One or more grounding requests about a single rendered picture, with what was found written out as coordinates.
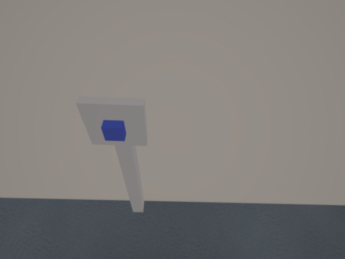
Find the button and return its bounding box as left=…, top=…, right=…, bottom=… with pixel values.
left=101, top=120, right=126, bottom=141

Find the panel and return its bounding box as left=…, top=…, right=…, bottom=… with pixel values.
left=76, top=96, right=148, bottom=213

